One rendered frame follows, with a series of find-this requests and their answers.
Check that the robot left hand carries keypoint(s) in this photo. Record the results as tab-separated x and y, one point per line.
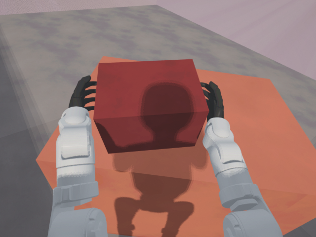
78	97

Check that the robot right forearm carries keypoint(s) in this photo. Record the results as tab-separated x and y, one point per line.
237	190

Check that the robot left forearm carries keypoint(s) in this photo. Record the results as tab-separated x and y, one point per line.
75	159

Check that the right robot upper arm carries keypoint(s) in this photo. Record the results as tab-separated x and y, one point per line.
250	223

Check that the robot right hand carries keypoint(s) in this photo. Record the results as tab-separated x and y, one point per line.
215	101

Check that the left robot upper arm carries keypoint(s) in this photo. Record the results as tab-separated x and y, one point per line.
89	222

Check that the carton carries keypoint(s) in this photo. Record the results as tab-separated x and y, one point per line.
149	105

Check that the pedestal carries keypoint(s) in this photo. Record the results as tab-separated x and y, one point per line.
174	192

